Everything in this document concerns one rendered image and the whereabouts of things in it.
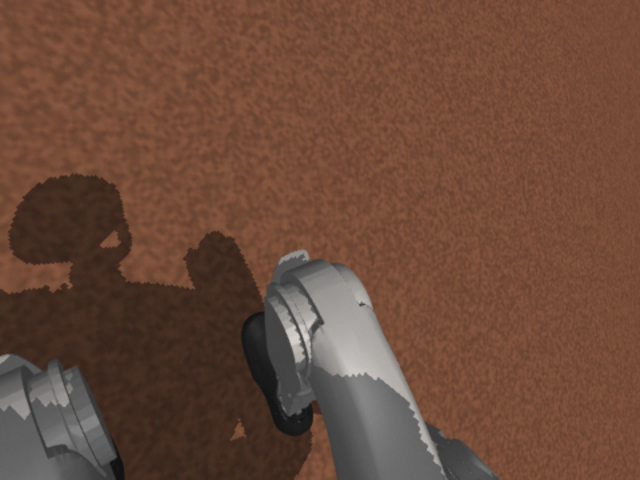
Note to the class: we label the right robot foot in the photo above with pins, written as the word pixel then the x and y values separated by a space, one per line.
pixel 253 338

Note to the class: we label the right robot hand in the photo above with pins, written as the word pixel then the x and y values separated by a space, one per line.
pixel 459 462

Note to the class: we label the left robot foot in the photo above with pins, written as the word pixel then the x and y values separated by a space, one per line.
pixel 117 465

